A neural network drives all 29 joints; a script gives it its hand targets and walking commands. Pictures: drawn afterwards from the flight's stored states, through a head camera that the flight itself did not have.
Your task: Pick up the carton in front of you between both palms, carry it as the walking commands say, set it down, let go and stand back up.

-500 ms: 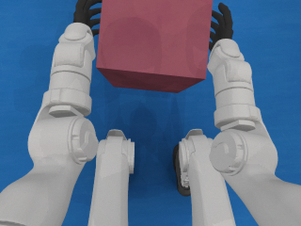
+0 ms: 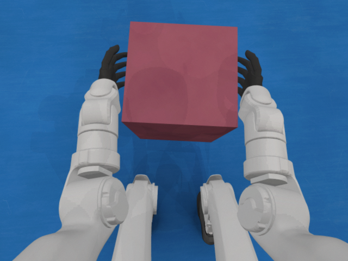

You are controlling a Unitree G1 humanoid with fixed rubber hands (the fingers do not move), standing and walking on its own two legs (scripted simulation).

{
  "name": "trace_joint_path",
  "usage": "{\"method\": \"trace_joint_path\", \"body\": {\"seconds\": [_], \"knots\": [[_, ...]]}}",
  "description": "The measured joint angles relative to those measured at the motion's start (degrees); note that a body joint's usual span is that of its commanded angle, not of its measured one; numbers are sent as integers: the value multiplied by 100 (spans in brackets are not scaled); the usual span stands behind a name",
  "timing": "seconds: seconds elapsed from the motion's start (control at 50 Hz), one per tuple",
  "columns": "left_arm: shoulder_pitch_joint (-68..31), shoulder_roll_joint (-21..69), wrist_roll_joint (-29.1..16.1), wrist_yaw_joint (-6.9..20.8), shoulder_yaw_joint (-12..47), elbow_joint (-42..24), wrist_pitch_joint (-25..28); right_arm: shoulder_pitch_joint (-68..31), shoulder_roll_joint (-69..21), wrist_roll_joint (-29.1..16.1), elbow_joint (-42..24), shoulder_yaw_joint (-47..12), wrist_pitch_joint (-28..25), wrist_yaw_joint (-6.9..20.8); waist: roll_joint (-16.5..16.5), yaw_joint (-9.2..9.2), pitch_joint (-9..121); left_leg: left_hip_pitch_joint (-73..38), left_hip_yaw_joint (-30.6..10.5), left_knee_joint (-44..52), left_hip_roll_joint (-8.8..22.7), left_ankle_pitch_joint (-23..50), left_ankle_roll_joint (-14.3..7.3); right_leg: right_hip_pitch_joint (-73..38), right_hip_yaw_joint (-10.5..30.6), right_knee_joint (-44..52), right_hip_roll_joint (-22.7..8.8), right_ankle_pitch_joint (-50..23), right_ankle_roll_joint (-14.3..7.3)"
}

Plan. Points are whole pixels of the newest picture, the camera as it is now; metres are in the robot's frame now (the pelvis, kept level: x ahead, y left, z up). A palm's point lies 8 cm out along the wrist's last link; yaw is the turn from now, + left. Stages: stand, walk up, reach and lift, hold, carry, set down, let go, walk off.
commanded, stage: reach and lift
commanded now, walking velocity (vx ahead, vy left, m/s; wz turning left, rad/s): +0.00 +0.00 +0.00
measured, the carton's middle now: (179, 94) +0.49 +0.01 -0.12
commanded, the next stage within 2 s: hold in 2.00 s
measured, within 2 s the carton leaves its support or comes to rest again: neither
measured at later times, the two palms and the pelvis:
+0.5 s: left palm (81, 74) +0.43 +0.15 +0.11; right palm (304, 77) +0.43 -0.15 +0.12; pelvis +0.04 +0.00 +0.14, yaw +1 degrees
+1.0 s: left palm out of the picture +0.38 +0.15 +0.25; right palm out of the picture +0.38 -0.15 +0.26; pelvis +0.08 -0.01 +0.23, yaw +1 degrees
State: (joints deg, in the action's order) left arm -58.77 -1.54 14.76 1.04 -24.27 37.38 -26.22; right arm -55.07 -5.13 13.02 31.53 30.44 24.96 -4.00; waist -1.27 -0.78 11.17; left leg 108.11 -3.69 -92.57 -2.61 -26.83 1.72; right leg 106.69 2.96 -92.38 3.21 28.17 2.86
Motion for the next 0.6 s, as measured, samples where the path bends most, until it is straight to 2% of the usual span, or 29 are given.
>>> {"method": "trace_joint_path", "body": {"seconds": [0.26, 0.6], "knots": [[1210, 478, 128, -58, -31, -99, 237, 1122, -170, 71, 103, -162, -224, 144, 35, -17, 256, -1928, 26, 1359, 40, 111, -55, -1910, 50, 1356, -57, -130, -53], [2741, 850, 66, -59, 229, -639, 247, 2481, -398, 144, -200, -599, -234, 261, 36, 44, -73, -4931, 1, 3532, 101, 573, -59, -4877, 68, 3485, -130, -590, -162]]}}
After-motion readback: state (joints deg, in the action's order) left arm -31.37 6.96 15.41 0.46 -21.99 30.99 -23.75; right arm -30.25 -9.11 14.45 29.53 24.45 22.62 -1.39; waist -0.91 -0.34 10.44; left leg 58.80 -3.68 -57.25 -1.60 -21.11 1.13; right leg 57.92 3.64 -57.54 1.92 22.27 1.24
